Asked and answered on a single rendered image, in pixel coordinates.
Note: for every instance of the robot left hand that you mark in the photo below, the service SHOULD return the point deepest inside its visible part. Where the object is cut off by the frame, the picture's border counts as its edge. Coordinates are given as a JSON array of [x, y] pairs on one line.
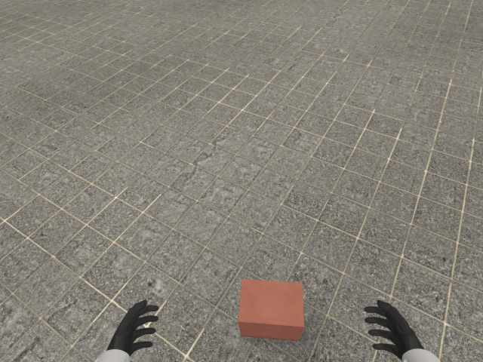
[[126, 333]]

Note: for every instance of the carton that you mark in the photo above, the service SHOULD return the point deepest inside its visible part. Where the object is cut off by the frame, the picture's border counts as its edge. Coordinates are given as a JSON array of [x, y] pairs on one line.
[[271, 310]]

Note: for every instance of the robot right hand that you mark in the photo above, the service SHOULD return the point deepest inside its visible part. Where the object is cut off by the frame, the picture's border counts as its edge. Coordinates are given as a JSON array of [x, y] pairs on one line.
[[403, 337]]

